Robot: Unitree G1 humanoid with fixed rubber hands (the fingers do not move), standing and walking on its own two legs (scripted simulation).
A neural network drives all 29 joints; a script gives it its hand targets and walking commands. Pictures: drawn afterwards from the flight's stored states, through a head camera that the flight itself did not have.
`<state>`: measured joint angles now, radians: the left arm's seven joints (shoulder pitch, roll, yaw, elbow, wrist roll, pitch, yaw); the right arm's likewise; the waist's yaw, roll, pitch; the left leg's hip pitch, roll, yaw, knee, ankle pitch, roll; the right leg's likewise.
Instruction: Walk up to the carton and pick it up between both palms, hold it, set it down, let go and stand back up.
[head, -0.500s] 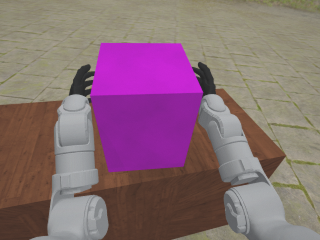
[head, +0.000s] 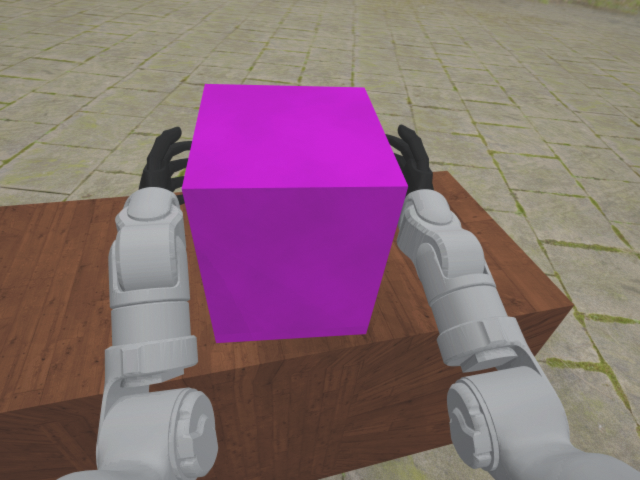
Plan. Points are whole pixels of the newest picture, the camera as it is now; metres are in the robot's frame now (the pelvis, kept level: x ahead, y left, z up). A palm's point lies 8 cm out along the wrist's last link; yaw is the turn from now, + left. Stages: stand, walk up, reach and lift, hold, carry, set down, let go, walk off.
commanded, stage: hold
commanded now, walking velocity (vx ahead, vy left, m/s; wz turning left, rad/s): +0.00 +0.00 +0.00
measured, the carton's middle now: (289, 215) +0.39 +0.01 +0.17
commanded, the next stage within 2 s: none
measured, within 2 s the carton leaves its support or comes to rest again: neither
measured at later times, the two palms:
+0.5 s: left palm (161, 197) +0.36 +0.16 +0.22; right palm (413, 194) +0.36 -0.13 +0.22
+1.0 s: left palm (156, 192) +0.36 +0.16 +0.22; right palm (409, 187) +0.37 -0.13 +0.23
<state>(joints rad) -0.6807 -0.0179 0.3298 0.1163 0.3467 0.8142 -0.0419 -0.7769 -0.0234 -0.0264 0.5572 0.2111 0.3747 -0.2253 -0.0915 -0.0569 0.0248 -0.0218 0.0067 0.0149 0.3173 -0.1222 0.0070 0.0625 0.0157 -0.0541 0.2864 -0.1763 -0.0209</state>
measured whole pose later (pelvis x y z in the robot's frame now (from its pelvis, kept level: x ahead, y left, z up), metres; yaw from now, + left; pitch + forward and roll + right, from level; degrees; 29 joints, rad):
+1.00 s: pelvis +0.01 +0.01 +0.00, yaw +0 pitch -11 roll -1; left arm -0.66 -0.02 0.31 0.09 0.36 0.82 -0.04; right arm -0.76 -0.03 -0.01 0.54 0.23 0.37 -0.23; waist -0.10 -0.06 0.02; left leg 0.00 0.00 0.01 0.34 -0.15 0.01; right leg 0.10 0.01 -0.06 0.28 -0.19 -0.01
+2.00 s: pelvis +0.00 +0.00 +0.00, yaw +0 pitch -10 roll -1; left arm -0.70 -0.01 0.32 0.14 0.37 0.80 -0.04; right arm -0.79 -0.02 -0.04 0.59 0.20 0.35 -0.22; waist -0.10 -0.07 0.02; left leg -0.02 0.00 0.01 0.33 -0.14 0.01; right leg 0.08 0.01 -0.05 0.28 -0.18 -0.02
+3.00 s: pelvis +0.00 +0.00 +0.00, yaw +0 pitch -11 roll -1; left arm -0.67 -0.02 0.32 0.11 0.37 0.82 -0.05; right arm -0.77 -0.02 -0.04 0.57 0.21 0.36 -0.22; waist -0.10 -0.06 0.04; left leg -0.02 0.00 0.01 0.33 -0.13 0.01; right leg 0.07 0.01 -0.06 0.29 -0.17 -0.02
